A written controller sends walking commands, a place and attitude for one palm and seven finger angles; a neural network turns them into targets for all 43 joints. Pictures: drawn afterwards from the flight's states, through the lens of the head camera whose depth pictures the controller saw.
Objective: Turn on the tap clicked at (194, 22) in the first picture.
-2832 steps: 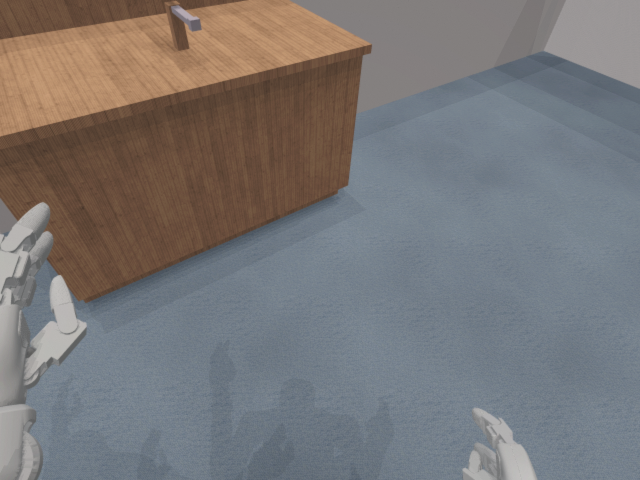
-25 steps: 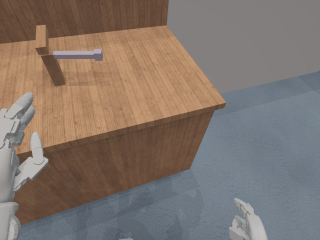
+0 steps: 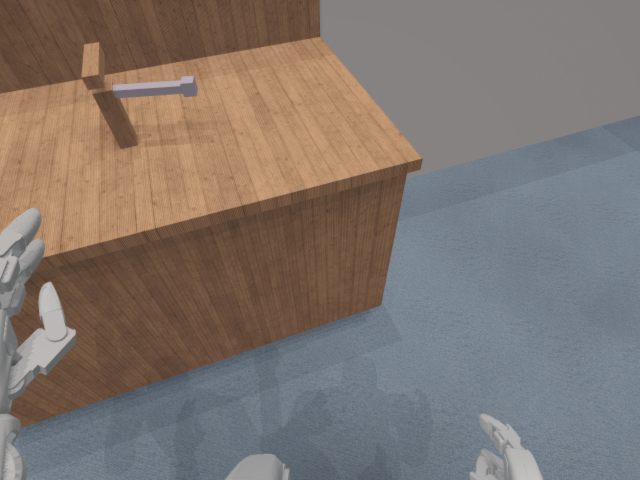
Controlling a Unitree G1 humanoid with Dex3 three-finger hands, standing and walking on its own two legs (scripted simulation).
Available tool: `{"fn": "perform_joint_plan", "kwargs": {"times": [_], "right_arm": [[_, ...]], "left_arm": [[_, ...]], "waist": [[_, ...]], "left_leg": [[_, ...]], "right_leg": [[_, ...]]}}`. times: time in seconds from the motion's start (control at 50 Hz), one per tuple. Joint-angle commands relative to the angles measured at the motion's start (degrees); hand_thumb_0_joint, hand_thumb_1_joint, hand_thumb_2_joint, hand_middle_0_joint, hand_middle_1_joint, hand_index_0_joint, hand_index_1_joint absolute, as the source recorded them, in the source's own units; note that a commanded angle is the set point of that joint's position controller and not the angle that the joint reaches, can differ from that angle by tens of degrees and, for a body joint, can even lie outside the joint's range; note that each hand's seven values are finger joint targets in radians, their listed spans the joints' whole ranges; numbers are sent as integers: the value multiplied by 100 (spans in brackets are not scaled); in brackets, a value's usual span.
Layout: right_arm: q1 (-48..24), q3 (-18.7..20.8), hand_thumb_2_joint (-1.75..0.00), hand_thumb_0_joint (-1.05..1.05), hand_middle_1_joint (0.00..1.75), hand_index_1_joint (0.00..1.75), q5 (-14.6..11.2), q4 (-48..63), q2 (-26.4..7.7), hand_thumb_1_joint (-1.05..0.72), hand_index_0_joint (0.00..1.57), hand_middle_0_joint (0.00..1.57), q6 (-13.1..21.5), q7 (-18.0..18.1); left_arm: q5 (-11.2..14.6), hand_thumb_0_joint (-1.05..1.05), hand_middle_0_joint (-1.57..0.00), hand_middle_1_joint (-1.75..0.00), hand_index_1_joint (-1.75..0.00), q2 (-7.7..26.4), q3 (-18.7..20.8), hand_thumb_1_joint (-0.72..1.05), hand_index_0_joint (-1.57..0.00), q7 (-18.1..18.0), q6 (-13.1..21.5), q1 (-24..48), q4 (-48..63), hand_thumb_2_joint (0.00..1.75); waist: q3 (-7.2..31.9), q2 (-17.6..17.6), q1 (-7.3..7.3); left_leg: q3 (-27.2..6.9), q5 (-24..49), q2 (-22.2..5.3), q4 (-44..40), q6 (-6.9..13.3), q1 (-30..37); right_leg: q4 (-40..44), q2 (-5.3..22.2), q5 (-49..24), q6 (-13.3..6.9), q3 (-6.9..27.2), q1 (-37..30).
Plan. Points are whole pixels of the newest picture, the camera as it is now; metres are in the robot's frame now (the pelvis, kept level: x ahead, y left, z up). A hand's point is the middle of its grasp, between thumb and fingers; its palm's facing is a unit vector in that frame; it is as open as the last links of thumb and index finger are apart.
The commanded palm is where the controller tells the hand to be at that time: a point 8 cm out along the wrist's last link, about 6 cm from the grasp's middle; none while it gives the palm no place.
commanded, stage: stop stepping back and stand still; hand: left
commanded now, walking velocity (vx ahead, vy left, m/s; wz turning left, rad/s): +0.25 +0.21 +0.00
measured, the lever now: (189, 86) +0.77 +0.30 +0.09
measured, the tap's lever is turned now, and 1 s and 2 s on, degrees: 76 76 76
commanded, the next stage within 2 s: stand and check the lever's angle in 0.64 s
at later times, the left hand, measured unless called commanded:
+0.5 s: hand (19, 428) +0.14 +0.25 +0.15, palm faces +0.51 -0.79 -0.34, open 7.5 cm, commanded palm +0.07 +0.28 +0.18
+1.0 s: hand (51, 386) +0.17 +0.24 +0.15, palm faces +0.43 -0.84 -0.35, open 7.5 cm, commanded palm +0.11 +0.29 +0.18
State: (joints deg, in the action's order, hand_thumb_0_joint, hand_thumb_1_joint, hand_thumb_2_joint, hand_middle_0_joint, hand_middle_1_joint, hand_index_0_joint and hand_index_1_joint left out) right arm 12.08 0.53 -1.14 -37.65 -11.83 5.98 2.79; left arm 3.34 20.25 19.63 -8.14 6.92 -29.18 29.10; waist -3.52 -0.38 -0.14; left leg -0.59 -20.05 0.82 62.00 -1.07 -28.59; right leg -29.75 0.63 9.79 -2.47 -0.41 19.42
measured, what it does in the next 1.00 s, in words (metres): steps on the spot: left foot, then left foot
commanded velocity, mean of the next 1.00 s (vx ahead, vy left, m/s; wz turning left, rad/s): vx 0.09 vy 0.04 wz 0.00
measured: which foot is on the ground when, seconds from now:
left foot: up 0.00-0.18, down 0.20-0.40, up 0.42-0.68, down 0.70-1.00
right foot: down 0.00-0.70, up 0.72-0.88, down 0.90-1.00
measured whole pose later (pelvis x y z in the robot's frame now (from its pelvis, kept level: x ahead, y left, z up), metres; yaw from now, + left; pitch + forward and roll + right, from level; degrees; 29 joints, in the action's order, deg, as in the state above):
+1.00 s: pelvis -0.03 -0.01 +0.00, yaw +5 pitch -1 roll -1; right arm 11.6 -0.9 -0.7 -36.9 -10.9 7.0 2.2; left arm 2.8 18.1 16.6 -8.2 7.1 -26.8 27.3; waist -3.0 0.9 -0.6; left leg 2.0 -17.9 -1.5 31.3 0.4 -12.2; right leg -28.0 -1.2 13.3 -0.6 -1.3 13.4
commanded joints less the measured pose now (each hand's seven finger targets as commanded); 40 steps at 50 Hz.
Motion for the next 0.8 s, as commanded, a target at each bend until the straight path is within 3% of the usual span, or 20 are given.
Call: {"fn": "perform_joint_plan", "kwargs": {"times": [0.0,0.12,0.16,0.18,0.2,0.26,0.32,0.36,0.38,0.4,0.42,0.44,0.48,0.58,0.62,0.64,0.66,0.68,0.72,0.78], "right_arm": [[-675,199,-90,0,30,30,49,838,-494,-90,20,20,302,128],[-381,313,-90,0,30,30,30,953,-582,-90,20,20,489,141],[-222,340,-90,0,30,30,42,1070,-715,-90,20,20,535,173],[-270,367,-90,0,30,30,80,1157,-882,-90,20,20,547,189],[-274,409,-90,0,30,30,66,1115,-869,-90,20,20,566,184],[-101,423,-90,0,30,30,-81,704,-722,-90,20,20,659,78],[-205,314,-90,0,30,30,-73,710,-831,-90,20,20,529,150],[-337,265,-90,0,30,30,-33,778,-768,-90,20,20,469,212],[-417,310,-90,0,30,30,-45,825,-673,-90,20,20,427,180],[-758,329,-90,0,30,30,-64,1030,-719,-90,20,20,420,165],[-743,305,-90,0,30,30,6,897,-687,-90,20,20,463,122],[-680,365,-90,0,30,30,-25,802,-733,-90,20,20,437,26],[-596,278,-90,0,30,30,24,770,-650,-90,20,20,330,-22],[-702,109,-90,0,30,30,88,933,-409,-90,20,20,246,92],[-613,109,-90,0,30,30,101,1005,-460,-90,20,20,246,141],[-601,132,-90,0,30,30,110,1084,-574,-90,20,20,244,166],[-574,150,-90,0,30,30,133,1126,-745,-90,20,20,243,161],[-497,108,-90,0,30,30,96,1097,-663,-90,20,20,268,150],[-385,187,-90,0,30,30,35,950,-540,-90,20,20,328,99],[-419,179,-90,0,30,30,-47,969,-597,-90,20,20,409,24]], "left_arm": [[-7,0,-20,-30,-30,1100,681,90,-20,-116,370,293,856,90],[-52,0,-20,-30,-30,1274,844,90,-20,-215,526,-19,1605,90],[12,0,-20,-30,-30,1228,826,90,-20,-243,580,-113,1828,90],[40,0,-20,-30,-30,1159,803,90,-20,-251,633,-43,1841,90],[5,0,-20,-30,-30,1197,854,90,-20,-262,624,107,1800,90],[-95,0,-20,-30,-30,1066,786,90,-20,-179,612,491,1033,90],[6,0,-20,-30,-30,778,539,90,-20,-56,426,677,-9,90],[-22,0,-20,-30,-30,687,331,90,-20,-3,319,1039,-88,90],[-42,0,-20,-30,-30,843,347,90,-20,41,276,995,-78,90],[6,0,-20,-30,-30,931,371,90,-20,107,256,1251,173,90],[14,0,-20,-30,-30,1038,458,90,-20,146,373,1702,578,90],[-36,0,-20,-30,-30,920,237,90,-20,220,457,1773,919,90],[-25,0,-20,-30,-30,1234,566,90,-20,145,573,1186,1298,90],[-22,0,-20,-30,-30,1329,765,90,-20,-127,538,421,1741,90],[-8,0,-20,-30,-30,1169,683,90,-20,-216,513,345,1603,90],[31,0,-20,-30,-30,935,526,90,-20,-210,487,265,1407,90],[22,0,-20,-30,-30,997,643,90,-20,-238,535,497,1489,90],[-58,0,-20,-30,-30,1025,664,90,-20,-289,529,788,1301,90],[-92,0,-20,-30,-30,1115,796,90,-20,-218,457,894,601,90],[-89,0,-20,-30,-30,713,382,90,-20,-97,350,502,364,90]], "waist": [[673,-802,-227],[1087,-747,-101],[1188,509,-158],[963,1853,-123],[730,2453,-153],[-68,1341,-158],[-186,548,20],[121,-263,80],[395,-1671,37],[320,-2224,17],[306,-1441,-99],[367,-1012,-167],[502,-432,-84],[655,-534,-39],[673,-25,-70],[557,573,-120],[494,1656,-84],[259,2068,-161],[311,929,-119],[321,689,-35]], "left_leg": [[103,164,-136,-329,36,755],[370,-574,-95,-3377,436,1618],[202,-661,-347,-4779,649,1941],[-721,-778,-1011,-5315,952,1887],[-1430,-334,-1670,-5154,1287,1983],[-1296,620,-1813,-4753,1444,1664],[-417,669,-1441,-4004,850,1093],[31,-388,-713,-2282,638,547],[373,-848,-110,-549,500,-197],[-60,-902,182,762,361,-657],[-329,-411,-69,1028,267,-549],[-485,-224,-206,932,235,-191],[-190,265,-302,229,192,387],[466,-38,-145,-2284,320,1992],[454,-247,-111,-3180,386,2466],[-164,-797,-436,-3973,525,2361],[-1426,-1657,-1195,-4833,856,2333],[-2415,-2139,-1945,-5466,1187,1887],[-1891,-1084,-1795,-5134,1261,1447],[-962,703,-1314,-4638,909,1855]], "right_leg": [[1717,1433,2339,-225,1209,529],[1421,1510,2381,-177,1394,-269],[170,739,2200,15,729,-516],[-1137,-29,1800,240,11,-215],[-2523,-435,1983,427,-530,724],[-3535,93,1525,243,328,1898],[-646,-9,1199,232,-246,35],[717,-74,519,191,-155,-1363],[1314,882,1248,-176,1622,-1770],[2054,1775,1796,-393,3538,-1135],[2047,1827,1736,-527,3251,-849],[2040,1629,2428,-195,3065,-421],[1931,1441,2144,-364,2170,-116],[2035,1315,2885,-405,1247,547],[1594,1112,2958,-379,1100,623],[832,782,2804,-245,862,567],[-331,94,2379,5,488,806],[-1774,-336,2012,235,-29,980],[-2766,-152,1611,297,329,863],[-1099,66,1260,351,44,519]]}}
